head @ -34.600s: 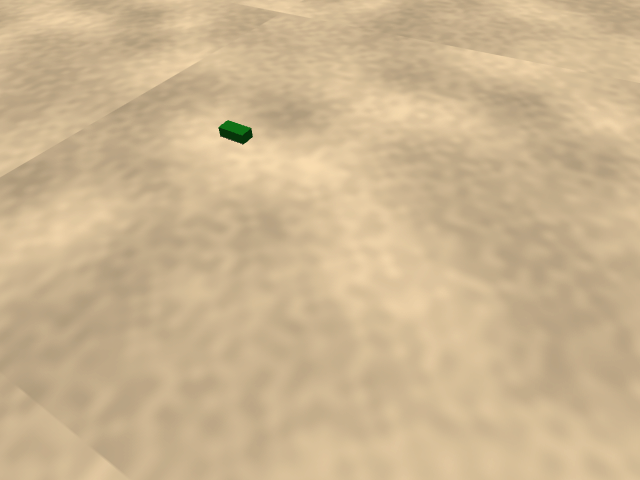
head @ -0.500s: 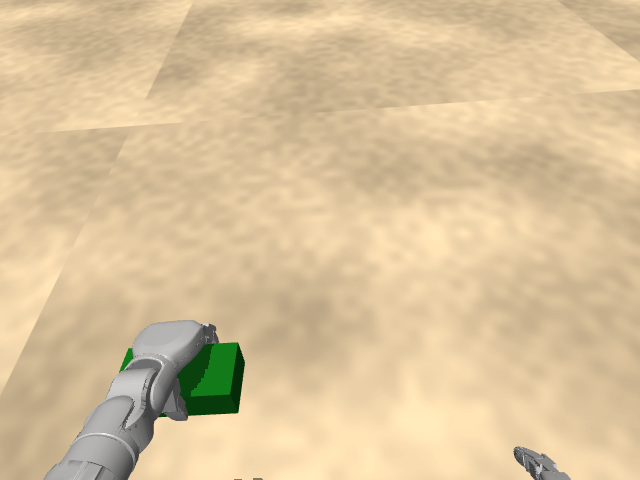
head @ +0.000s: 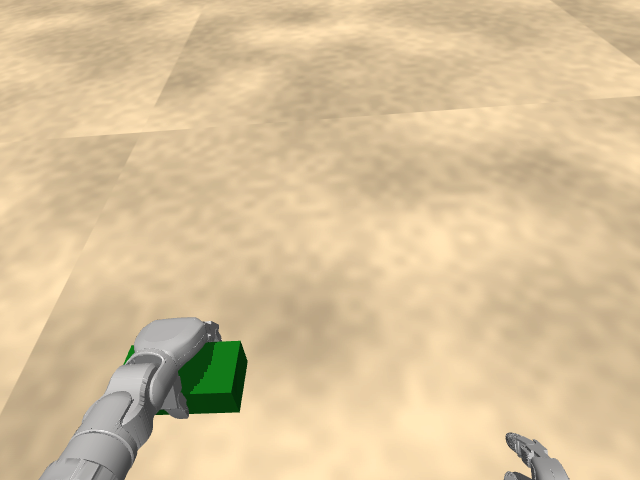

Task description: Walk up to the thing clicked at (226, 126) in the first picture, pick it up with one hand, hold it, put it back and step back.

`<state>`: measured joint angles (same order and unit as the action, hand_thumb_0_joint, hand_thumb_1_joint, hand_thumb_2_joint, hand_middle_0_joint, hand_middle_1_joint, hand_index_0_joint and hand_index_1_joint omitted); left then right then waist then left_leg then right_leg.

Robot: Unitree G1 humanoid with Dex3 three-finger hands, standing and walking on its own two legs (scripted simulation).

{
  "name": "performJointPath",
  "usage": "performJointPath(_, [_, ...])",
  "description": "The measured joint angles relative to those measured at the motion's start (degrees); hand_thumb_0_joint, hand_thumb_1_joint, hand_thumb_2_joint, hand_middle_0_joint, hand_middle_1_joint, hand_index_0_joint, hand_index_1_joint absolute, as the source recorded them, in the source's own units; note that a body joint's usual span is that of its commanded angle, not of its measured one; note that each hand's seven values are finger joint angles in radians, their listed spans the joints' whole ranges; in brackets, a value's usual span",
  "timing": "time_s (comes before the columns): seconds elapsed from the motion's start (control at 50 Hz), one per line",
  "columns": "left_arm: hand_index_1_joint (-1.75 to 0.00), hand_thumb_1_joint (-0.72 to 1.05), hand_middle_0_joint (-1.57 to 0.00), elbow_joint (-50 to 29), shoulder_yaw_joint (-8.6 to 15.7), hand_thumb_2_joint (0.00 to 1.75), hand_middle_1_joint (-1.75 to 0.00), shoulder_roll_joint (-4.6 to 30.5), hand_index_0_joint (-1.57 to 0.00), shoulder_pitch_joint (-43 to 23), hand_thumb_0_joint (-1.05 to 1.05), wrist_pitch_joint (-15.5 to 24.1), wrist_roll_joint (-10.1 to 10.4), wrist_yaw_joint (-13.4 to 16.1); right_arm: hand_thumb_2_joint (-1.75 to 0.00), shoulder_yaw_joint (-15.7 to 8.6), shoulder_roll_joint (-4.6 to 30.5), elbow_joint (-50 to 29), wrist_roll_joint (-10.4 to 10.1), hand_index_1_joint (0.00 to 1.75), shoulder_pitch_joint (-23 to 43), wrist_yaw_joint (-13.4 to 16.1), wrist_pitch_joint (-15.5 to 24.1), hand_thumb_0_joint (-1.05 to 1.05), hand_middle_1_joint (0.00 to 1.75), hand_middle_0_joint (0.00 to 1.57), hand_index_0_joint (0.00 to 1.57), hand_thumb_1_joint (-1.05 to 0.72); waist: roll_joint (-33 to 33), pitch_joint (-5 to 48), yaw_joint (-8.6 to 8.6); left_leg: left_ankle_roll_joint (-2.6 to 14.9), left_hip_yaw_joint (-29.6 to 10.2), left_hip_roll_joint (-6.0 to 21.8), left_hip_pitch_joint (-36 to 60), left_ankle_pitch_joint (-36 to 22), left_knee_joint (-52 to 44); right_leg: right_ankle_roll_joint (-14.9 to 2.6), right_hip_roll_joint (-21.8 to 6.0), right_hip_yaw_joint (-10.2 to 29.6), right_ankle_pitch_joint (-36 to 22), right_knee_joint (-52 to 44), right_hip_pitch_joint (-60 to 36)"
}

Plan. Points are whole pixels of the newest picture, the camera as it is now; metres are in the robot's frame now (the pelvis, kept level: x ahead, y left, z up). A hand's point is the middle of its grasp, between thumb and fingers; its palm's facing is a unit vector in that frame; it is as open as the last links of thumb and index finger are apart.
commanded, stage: hold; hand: left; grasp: from above
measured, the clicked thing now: (183, 377) +0.29 +0.23 -0.07
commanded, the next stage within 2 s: crouch in 0.38 s
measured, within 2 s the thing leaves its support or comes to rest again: neither
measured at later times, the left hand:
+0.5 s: hand (179, 373) +0.29 +0.22 -0.05, palm faces -0.49 -0.04 -0.87, open 10.8 cm
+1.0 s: hand (200, 396) +0.30 +0.23 -0.17, palm faces -0.48 +0.03 -0.88, open 10.8 cm
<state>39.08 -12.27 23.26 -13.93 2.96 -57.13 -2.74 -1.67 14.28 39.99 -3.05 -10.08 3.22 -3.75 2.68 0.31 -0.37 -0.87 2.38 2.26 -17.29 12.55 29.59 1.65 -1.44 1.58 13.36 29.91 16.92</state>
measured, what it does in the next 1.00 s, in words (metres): lowers itself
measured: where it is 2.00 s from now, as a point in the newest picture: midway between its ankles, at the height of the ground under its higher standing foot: outside the picture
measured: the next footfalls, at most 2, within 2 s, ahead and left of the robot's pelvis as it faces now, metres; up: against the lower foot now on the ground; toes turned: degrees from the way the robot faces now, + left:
none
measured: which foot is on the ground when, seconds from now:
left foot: down 0.00-1.00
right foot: down 0.00-1.00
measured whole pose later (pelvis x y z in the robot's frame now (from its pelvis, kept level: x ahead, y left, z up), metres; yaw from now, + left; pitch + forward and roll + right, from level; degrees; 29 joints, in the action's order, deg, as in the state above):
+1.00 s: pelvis -0.01 +0.00 -0.06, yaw +1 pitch +14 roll -1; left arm 60.9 -8.7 21.9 -23.8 7.5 -68.2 17.2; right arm -4.3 15.2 41.6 0.4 -12.3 0.2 -3.1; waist 0.1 5.1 -3.8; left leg -0.9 -0.1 2.5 -47.9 22.0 55.4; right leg 2.0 -1.3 0.3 22.7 54.4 46.1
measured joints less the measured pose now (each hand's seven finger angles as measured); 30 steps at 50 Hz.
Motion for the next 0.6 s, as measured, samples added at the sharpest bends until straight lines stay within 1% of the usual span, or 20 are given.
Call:
performJointPath(0.1, [-0.53,-0.12,-0.65,-0.9,0.2,0.53,-0.58,0.0,-0.69,0.6,-0.02,0.6,-0.1,-0.1,-0.9,0.1,-0.1,0.0,0.0,0.3,0.0,0.2,-0.1,0.01,0.29,0.2,0.2,-0.91,0.0,-0.1,0.1,0.04,0.0,0.0,0.2,-0.2,-0.3,0.03,0.0,0.0,-0.2,-0.3,-0.2])
performJointPath(0.28, [-0.53,-0.12,-0.65,-0.7,-0.1,0.53,-0.57,0.1,-0.69,0.4,-0.02,0.3,-0.3,0.6,-0.9,0.1,-0.1,0.4,0.0,0.3,0.2,0.3,-0.2,0.02,0.29,0.2,0.2,-0.91,-0.1,-0.2,0.35,0.08,0.0,-0.1,0.3,-0.2,-0.5,0.09,-0.1,0.0,-0.3,-0.7,-0.4])
performJointPath(0.34, [-0.53,-0.12,-0.65,-0.4,0.2,0.53,-0.57,0.0,-0.69,0.4,-0.02,0.2,-0.3,0.8,-0.9,0.1,-0.2,0.5,0.0,0.3,0.3,0.3,-0.2,0.02,0.29,0.2,0.2,-0.91,-0.1,-0.2,0.27,0.1,0.0,-0.1,0.4,-0.2,-0.6,0.1,-0.1,0.0,-0.3,-0.8,-0.4])
performJointPath(0.44, [-0.53,-0.12,-0.65,-1.0,0.0,0.53,-0.57,0.2,-0.69,0.8,-0.02,0.4,-0.4,0.4,-0.9,0.0,-0.2,0.4,0.0,0.3,0.2,0.3,-0.3,0.02,0.29,0.2,0.2,-0.91,-0.1,-0.3,0.32,0.11,0.0,-0.2,0.4,-0.1,-0.7,0.12,-0.1,0.0,-0.2,-1.0,-0.6])
performJointPath(0.6, [-0.54,-0.11,-0.64,0.3,0.1,0.53,-0.58,-0.1,-0.67,0.5,-0.02,0.4,-0.7,1.5,-0.9,-0.2,-0.3,0.8,0.0,0.3,0.3,0.2,-0.6,0.01,0.3,0.2,0.2,-0.9,-0.3,0.0,0.2,0.16,-0.1,-0.2,0.5,0.2,-0.7,0.18,-0.2,-0.1,0.1,-1.0,-0.8])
